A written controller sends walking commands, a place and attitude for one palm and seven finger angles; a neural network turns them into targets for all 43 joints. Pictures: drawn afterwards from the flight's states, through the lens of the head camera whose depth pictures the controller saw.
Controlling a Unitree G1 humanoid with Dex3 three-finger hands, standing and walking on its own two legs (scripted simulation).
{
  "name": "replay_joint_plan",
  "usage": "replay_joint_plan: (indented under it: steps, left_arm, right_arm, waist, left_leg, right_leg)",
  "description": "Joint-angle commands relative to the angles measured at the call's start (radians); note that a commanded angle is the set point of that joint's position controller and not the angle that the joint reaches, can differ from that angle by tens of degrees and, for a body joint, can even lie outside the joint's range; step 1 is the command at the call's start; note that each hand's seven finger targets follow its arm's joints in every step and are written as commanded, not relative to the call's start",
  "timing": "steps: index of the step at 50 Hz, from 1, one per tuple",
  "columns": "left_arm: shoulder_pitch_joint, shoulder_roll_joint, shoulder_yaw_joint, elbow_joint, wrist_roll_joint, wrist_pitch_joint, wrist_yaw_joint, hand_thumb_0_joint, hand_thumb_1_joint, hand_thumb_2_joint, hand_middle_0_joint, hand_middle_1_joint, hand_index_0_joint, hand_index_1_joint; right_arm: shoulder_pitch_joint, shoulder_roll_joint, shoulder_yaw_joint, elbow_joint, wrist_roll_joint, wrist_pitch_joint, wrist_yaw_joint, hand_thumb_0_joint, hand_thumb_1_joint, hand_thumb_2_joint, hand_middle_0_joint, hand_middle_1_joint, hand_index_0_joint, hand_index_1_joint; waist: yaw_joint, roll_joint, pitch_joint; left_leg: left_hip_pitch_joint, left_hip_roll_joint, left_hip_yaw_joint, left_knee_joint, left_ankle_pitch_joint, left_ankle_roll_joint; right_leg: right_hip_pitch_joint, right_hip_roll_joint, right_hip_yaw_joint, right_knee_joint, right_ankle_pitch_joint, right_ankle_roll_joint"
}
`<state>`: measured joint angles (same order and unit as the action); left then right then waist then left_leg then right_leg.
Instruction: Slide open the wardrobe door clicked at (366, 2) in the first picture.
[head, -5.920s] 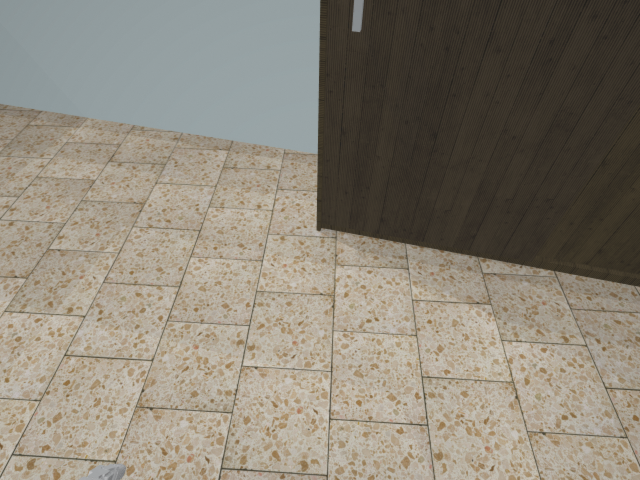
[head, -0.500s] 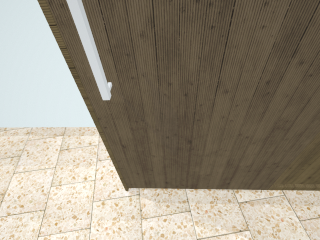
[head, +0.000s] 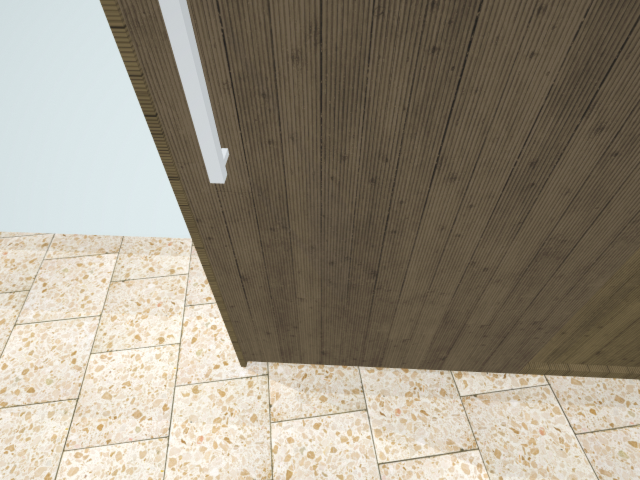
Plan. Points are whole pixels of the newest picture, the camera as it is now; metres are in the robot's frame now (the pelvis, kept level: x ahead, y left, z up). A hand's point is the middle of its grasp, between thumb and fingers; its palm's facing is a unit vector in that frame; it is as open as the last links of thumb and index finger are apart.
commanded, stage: come to a stop and stand still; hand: left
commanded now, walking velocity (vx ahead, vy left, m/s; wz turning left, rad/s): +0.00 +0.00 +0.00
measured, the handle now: (201, 85) +0.54 +0.19 +0.23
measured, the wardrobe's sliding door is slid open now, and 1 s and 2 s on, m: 0.00 0.00 0.00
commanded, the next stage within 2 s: look again from close up in 0.06 s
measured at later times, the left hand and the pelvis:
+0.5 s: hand out of the picture +0.01 +0.19 -0.17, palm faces +0.03 -0.98 -0.20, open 7.4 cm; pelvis +0.00 +0.02 +0.00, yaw +0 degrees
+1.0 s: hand out of the picture +0.02 +0.21 -0.17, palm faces +0.03 -0.97 -0.22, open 7.4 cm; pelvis +0.00 +0.02 +0.00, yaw +0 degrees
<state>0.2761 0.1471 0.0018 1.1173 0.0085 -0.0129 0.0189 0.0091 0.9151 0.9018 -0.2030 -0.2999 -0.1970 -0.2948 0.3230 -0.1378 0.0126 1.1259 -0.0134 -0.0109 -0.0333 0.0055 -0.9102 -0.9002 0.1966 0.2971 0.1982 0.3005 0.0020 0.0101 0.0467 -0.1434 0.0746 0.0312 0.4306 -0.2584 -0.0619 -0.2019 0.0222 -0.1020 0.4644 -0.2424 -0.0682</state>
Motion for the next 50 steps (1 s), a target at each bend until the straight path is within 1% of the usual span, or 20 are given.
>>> replay_joint_plan:
  steps: [1, 4, 6, 9, 11, 15, 18, 20, 22, 25, 27, 29, 32, 39, 41, 45, 46, 47, 49, 50]
  left_arm:
    - [0.045, 0.127, 0.019, -0.034, -0.001, -0.019, 0.011, 0.000, 0.900, 0.900, -0.200, -0.300, -0.200, -0.300]
    - [0.048, 0.120, 0.018, -0.034, 0.000, -0.019, 0.011, 0.000, 0.900, 0.900, -0.200, -0.300, -0.200, -0.300]
    - [0.048, 0.121, 0.019, -0.033, -0.001, -0.020, 0.011, 0.000, 0.900, 0.900, -0.200, -0.300, -0.200, -0.300]
    - [0.049, 0.117, 0.019, -0.031, 0.001, -0.020, 0.011, 0.000, 0.900, 0.900, -0.200, -0.300, -0.200, -0.300]
    - [0.047, 0.123, 0.019, -0.031, 0.001, -0.020, 0.011, 0.000, 0.900, 0.900, -0.200, -0.300, -0.200, -0.300]
    - [0.044, 0.128, 0.021, -0.033, 0.002, -0.020, 0.011, 0.000, 0.900, 0.900, -0.200, -0.300, -0.200, -0.300]
    - [0.035, 0.131, 0.023, -0.035, 0.002, -0.019, 0.010, 0.000, 0.900, 0.900, -0.200, -0.300, -0.200, -0.300]
    - [0.034, 0.132, 0.024, -0.039, 0.003, -0.018, 0.010, 0.000, 0.900, 0.900, -0.200, -0.300, -0.200, -0.300]
    - [0.030, 0.139, 0.025, -0.040, 0.002, -0.019, 0.009, 0.000, 0.900, 0.900, -0.200, -0.300, -0.200, -0.300]
    - [0.021, 0.143, 0.024, -0.043, 0.004, -0.019, 0.009, 0.000, 0.900, 0.900, -0.200, -0.300, -0.200, -0.300]
    - [0.018, 0.149, 0.026, -0.045, 0.003, -0.019, 0.008, 0.000, 0.900, 0.900, -0.200, -0.300, -0.200, -0.300]
    - [0.017, 0.147, 0.026, -0.046, 0.005, -0.018, 0.008, 0.000, 0.900, 0.900, -0.200, -0.300, -0.200, -0.300]
    - [0.006, 0.158, 0.028, -0.050, 0.004, -0.018, 0.007, 0.000, 0.900, 0.900, -0.200, -0.300, -0.200, -0.300]
    - [0.001, 0.169, 0.029, -0.053, 0.004, -0.021, 0.006, 0.000, 0.900, 0.900, -0.200, -0.300, -0.200, -0.300]
    - [-0.007, 0.180, 0.029, -0.054, 0.003, -0.023, 0.006, 0.000, 0.900, 0.900, -0.200, -0.300, -0.200, -0.300]
    - [-0.013, 0.184, 0.030, -0.054, 0.003, -0.023, 0.005, 0.000, 0.900, 0.900, -0.200, -0.300, -0.200, -0.300]
    - [-0.015, 0.185, 0.029, -0.053, 0.003, -0.023, 0.006, 0.000, 0.900, 0.900, -0.200, -0.300, -0.200, -0.300]
    - [-0.015, 0.184, 0.029, -0.052, 0.002, -0.022, 0.005, 0.000, 0.900, 0.900, -0.200, -0.300, -0.200, -0.300]
    - [0.015, 0.142, 0.022, -0.042, 0.007, -0.013, 0.006, 0.000, 0.900, 0.900, -0.200, -0.300, -0.200, -0.300]
    - [0.024, 0.145, 0.024, -0.041, 0.009, -0.008, 0.005, 0.000, 0.900, 0.900, -0.200, -0.300, -0.200, -0.300]
  right_arm:
    - [0.076, -0.078, -0.010, -0.025, -0.004, -0.017, -0.001, 0.000, -0.900, -0.900, 0.200, 0.300, 0.200, 0.300]
    - [0.080, -0.072, -0.009, -0.024, -0.003, -0.018, -0.002, 0.000, -0.900, -0.900, 0.200, 0.300, 0.200, 0.300]
    - [0.073, -0.082, -0.011, -0.024, -0.004, -0.021, -0.003, 0.000, -0.900, -0.900, 0.200, 0.300, 0.200, 0.300]
    - [0.077, -0.078, -0.012, -0.024, -0.002, -0.022, -0.005, 0.000, -0.900, -0.900, 0.200, 0.300, 0.200, 0.300]
    - [0.065, -0.088, -0.015, -0.026, -0.002, -0.022, -0.004, 0.000, -0.900, -0.900, 0.200, 0.300, 0.200, 0.300]
    - [0.058, -0.095, -0.016, -0.028, -0.002, -0.025, -0.005, 0.000, -0.900, -0.900, 0.200, 0.300, 0.200, 0.300]
    - [0.047, -0.101, -0.018, -0.034, -0.003, -0.024, -0.005, 0.000, -0.900, -0.900, 0.200, 0.300, 0.200, 0.300]
    - [0.043, -0.102, -0.019, -0.034, -0.003, -0.025, -0.005, 0.000, -0.900, -0.900, 0.200, 0.300, 0.200, 0.300]
    - [0.036, -0.108, -0.020, -0.036, -0.003, -0.025, -0.005, 0.000, -0.900, -0.900, 0.200, 0.300, 0.200, 0.300]
    - [0.026, -0.117, -0.021, -0.037, -0.003, -0.026, -0.005, 0.000, -0.900, -0.900, 0.200, 0.300, 0.200, 0.300]
    - [0.015, -0.123, -0.022, -0.040, -0.004, -0.024, -0.004, 0.000, -0.900, -0.900, 0.200, 0.300, 0.200, 0.300]
    - [0.013, -0.116, -0.022, -0.042, -0.004, -0.023, -0.003, 0.000, -0.900, -0.900, 0.200, 0.300, 0.200, 0.300]
    - [0.002, -0.132, -0.023, -0.044, -0.005, -0.024, -0.001, 0.000, -0.900, -0.900, 0.200, 0.300, 0.200, 0.300]
    - [-0.009, -0.137, -0.024, -0.042, -0.005, -0.025, -0.001, 0.000, -0.900, -0.900, 0.200, 0.300, 0.200, 0.300]
    - [-0.012, -0.151, -0.025, -0.042, -0.004, -0.026, -0.001, 0.000, -0.900, -0.900, 0.200, 0.300, 0.200, 0.300]
    - [-0.022, -0.158, -0.025, -0.041, -0.004, -0.026, -0.001, 0.000, -0.900, -0.900, 0.200, 0.300, 0.200, 0.300]
    - [-0.027, -0.157, -0.024, -0.040, -0.004, -0.025, -0.001, 0.000, -0.900, -0.900, 0.200, 0.300, 0.200, 0.300]
    - [-0.028, -0.159, -0.025, -0.041, -0.004, -0.025, -0.001, 0.000, -0.900, -0.900, 0.200, 0.300, 0.200, 0.300]
    - [0.004, -0.105, -0.014, -0.026, -0.009, -0.015, 0.002, 0.000, -0.900, -0.900, 0.200, 0.300, 0.200, 0.300]
    - [0.014, -0.104, -0.012, -0.025, -0.011, -0.010, 0.006, 0.000, -0.900, -0.900, 0.200, 0.300, 0.200, 0.300]
  waist:
    - [0.001, -0.004, 0.036]
    - [0.001, -0.007, 0.033]
    - [0.004, 0.012, 0.027]
    - [0.003, -0.005, 0.016]
    - [0.005, -0.008, 0.029]
    - [0.007, 0.010, 0.012]
    - [0.005, 0.000, 0.033]
    - [0.007, 0.013, 0.026]
    - [0.007, -0.008, 0.018]
    - [0.005, 0.005, 0.021]
    - [0.007, 0.010, 0.021]
    - [0.005, -0.018, 0.026]
    - [0.007, -0.001, 0.016]
    - [0.007, -0.019, -0.005]
    - [0.006, -0.007, -0.022]
    - [0.006, -0.003, -0.020]
    - [0.008, -0.013, -0.007]
    - [0.008, 0.000, -0.011]
    - [0.010, -0.007, -0.001]
    - [0.015, -0.020, 0.020]
  left_leg:
    - [-0.077, 0.022, -0.025, -0.065, 0.058, 0.067]
    - [-0.074, 0.026, -0.029, -0.070, 0.068, 0.068]
    - [-0.077, 0.027, -0.031, -0.071, 0.082, 0.069]
    - [-0.072, 0.034, -0.033, -0.074, 0.093, 0.070]
    - [-0.079, 0.029, -0.036, -0.073, 0.090, 0.071]
    - [-0.070, 0.034, -0.037, -0.074, 0.117, 0.074]
    - [-0.080, 0.031, -0.043, -0.079, 0.091, 0.075]
    - [-0.073, 0.033, -0.045, -0.079, 0.111, 0.077]
    - [-0.070, 0.032, -0.044, -0.079, 0.104, 0.077]
    - [-0.062, 0.035, -0.047, -0.082, 0.125, 0.077]
    - [-0.066, 0.035, -0.047, -0.085, 0.107, 0.077]
    - [-0.062, 0.034, -0.046, -0.087, 0.099, 0.078]
    - [-0.063, 0.033, -0.047, -0.087, 0.103, 0.077]
    - [-0.048, 0.033, -0.046, -0.082, 0.131, 0.077]
    - [-0.045, 0.034, -0.049, -0.081, 0.142, 0.075]
    - [-0.044, 0.036, -0.049, -0.082, 0.155, 0.074]
    - [-0.046, 0.037, -0.051, -0.084, 0.150, 0.074]
    - [-0.043, 0.036, -0.051, -0.087, 0.140, 0.074]
    - [-0.058, 0.023, -0.031, -0.072, 0.040, 0.072]
    - [-0.090, 0.008, -0.019, -0.056, -0.033, 0.071]
  right_leg:
    - [-0.004, -0.137, 0.160, -0.145, -0.004, 0.006]
    - [0.000, -0.134, 0.156, -0.138, 0.012, 0.006]
    - [0.004, -0.135, 0.150, -0.125, 0.035, 0.008]
    - [0.018, -0.132, 0.142, -0.112, 0.070, 0.009]
    - [0.010, -0.136, 0.144, -0.111, 0.067, 0.010]
    - [0.024, -0.136, 0.137, -0.095, 0.109, 0.011]
    - [0.005, -0.136, 0.142, -0.105, 0.063, 0.011]
    - [0.012, -0.136, 0.139, -0.098, 0.086, 0.012]
    - [0.014, -0.139, 0.141, -0.101, 0.081, 0.013]
    - [0.012, -0.137, 0.140, -0.093, 0.113, 0.013]
    - [0.011, -0.138, 0.142, -0.099, 0.088, 0.014]
    - [0.004, -0.137, 0.146, -0.106, 0.078, 0.014]
    - [0.009, -0.141, 0.147, -0.106, 0.074, 0.014]
    - [0.031, -0.148, 0.147, -0.106, 0.124, 0.012]
    - [0.041, -0.148, 0.144, -0.097, 0.142, 0.012]
    - [0.047, -0.149, 0.142, -0.094, 0.169, 0.013]
    - [0.040, -0.148, 0.142, -0.097, 0.164, 0.013]
    - [0.037, -0.149, 0.146, -0.102, 0.143, 0.012]
    - [0.031, -0.149, 0.152, -0.112, -0.005, 0.010]
    - [0.022, -0.155, 0.164, -0.125, -0.118, 0.006]
